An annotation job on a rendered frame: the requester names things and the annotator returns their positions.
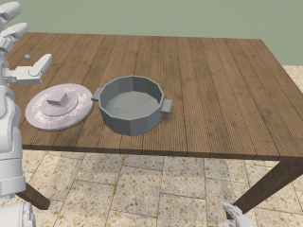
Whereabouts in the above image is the lid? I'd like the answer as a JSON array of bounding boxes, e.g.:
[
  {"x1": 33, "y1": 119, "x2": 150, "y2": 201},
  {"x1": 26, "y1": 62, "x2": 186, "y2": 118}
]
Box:
[{"x1": 25, "y1": 83, "x2": 94, "y2": 131}]

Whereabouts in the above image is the knob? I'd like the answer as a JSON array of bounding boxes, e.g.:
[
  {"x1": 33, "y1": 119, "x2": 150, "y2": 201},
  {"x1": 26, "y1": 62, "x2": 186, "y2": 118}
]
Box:
[{"x1": 46, "y1": 91, "x2": 68, "y2": 106}]

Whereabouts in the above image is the robot left forearm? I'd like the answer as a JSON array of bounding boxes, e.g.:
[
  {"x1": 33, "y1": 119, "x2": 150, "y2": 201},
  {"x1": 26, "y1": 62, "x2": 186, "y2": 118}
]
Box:
[{"x1": 0, "y1": 85, "x2": 27, "y2": 202}]

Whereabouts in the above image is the pot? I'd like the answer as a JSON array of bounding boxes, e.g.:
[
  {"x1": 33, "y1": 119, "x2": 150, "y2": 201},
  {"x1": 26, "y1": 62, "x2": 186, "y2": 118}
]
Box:
[{"x1": 91, "y1": 75, "x2": 172, "y2": 136}]

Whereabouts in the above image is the robot right hand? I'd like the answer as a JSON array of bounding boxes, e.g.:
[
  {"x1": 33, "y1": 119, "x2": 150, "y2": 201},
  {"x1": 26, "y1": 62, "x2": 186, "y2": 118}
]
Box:
[{"x1": 223, "y1": 202, "x2": 254, "y2": 227}]

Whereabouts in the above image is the table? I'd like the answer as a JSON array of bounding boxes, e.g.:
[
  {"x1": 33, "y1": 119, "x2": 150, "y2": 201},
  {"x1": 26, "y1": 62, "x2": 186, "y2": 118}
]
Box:
[{"x1": 3, "y1": 32, "x2": 303, "y2": 220}]

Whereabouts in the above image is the robot left hand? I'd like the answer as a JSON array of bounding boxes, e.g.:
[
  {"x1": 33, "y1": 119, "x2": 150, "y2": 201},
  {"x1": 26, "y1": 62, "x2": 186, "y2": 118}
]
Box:
[{"x1": 0, "y1": 2, "x2": 53, "y2": 88}]

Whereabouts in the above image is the left robot upper arm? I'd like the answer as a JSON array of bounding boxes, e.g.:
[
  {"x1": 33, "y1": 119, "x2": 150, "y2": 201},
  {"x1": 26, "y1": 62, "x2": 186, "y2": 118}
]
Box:
[{"x1": 0, "y1": 201, "x2": 36, "y2": 227}]

